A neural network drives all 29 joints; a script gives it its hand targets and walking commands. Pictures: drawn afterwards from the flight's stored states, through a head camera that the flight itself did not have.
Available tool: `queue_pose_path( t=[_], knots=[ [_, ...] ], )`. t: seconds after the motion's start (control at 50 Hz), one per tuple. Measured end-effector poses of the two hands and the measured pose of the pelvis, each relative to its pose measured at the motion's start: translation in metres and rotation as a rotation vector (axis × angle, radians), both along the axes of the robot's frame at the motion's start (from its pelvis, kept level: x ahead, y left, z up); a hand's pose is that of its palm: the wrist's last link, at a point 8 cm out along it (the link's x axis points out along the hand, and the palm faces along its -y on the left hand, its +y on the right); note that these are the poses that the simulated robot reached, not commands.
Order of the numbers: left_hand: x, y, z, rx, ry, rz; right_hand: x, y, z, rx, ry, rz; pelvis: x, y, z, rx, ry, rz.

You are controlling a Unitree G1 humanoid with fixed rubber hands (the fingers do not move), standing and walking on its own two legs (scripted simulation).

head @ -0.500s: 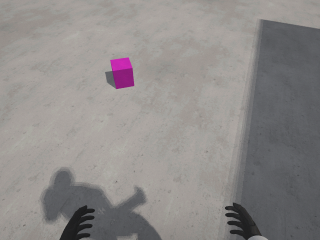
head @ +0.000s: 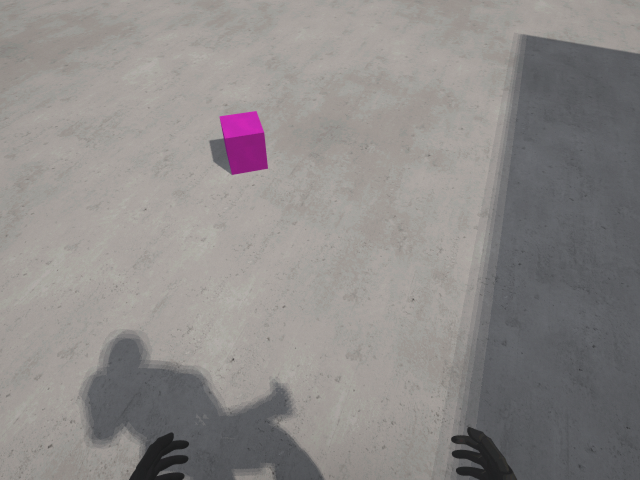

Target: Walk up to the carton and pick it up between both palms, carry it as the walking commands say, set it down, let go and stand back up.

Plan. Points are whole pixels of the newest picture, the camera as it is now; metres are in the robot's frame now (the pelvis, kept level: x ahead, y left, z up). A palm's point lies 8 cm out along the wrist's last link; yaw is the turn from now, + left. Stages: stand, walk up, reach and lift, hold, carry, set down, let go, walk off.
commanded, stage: stand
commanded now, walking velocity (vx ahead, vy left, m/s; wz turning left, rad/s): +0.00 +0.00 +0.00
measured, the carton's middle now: (244, 143) +1.64 +0.32 -0.65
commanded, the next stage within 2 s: walk up in 1.76 s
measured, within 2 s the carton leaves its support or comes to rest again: neither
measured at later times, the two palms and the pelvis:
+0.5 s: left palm out of the picture +0.12 +0.23 -0.10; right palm out of the picture +0.12 -0.23 -0.10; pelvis +0.00 +0.00 +0.00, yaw +0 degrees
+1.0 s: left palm out of the picture +0.10 +0.23 -0.10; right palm out of the picture +0.10 -0.23 -0.10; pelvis +0.00 +0.00 +0.01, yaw +0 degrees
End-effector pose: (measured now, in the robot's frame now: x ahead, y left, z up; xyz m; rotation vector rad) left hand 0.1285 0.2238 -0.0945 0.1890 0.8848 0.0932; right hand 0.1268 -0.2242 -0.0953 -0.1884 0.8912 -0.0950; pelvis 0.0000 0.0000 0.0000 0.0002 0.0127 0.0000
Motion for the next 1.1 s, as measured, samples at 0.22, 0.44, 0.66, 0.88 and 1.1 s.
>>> queue_pose_path(
  t=[0.22,0.44,0.66,0.88,1.1],
  knots=[
    [-0.003,0.001,-0.001,-0.002,0.01,0.009,-0.003,0.0,0.0,0.002,0.009,-0.008,0.0,0.0,0.001,0.0,-0.001,0.0],
    [-0.008,0.002,-0.002,-0.002,0.026,0.02,-0.007,-0.001,-0.002,0.002,0.025,-0.018,0.0,0.0,0.002,0.0,-0.003,0.0],
    [-0.013,0.003,-0.004,-0.001,0.046,0.032,-0.012,-0.002,-0.004,0.001,0.045,-0.03,0.001,0.0,0.003,0.0,-0.006,0.0],
    [-0.02,0.004,-0.006,0.001,0.069,0.044,-0.019,-0.004,-0.006,0.0,0.069,-0.044,0.001,0.0,0.005,0.0,-0.008,0.0],
    [-0.029,0.006,-0.009,0.002,0.1,0.059,-0.029,-0.005,-0.009,-0.001,0.101,-0.059,0.001,0.0,0.006,0.0,-0.011,0.0]
  ],
)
